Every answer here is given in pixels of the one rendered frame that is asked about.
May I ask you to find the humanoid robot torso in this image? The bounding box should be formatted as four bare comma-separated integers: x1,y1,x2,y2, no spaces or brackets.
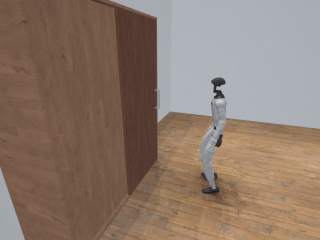
211,96,227,139

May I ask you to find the robot left upper arm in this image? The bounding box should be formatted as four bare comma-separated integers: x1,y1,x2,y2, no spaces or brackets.
215,99,226,125

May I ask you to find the robot left hand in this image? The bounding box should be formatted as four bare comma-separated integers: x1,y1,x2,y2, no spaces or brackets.
202,144,215,160

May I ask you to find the left robot foot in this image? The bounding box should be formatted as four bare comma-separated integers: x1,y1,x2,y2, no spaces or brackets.
202,186,220,194

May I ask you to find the left robot forearm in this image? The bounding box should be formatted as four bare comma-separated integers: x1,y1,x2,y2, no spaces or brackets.
210,120,225,146

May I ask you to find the wardrobe door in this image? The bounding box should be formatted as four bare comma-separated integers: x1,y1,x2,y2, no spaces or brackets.
22,0,128,240
114,7,158,195

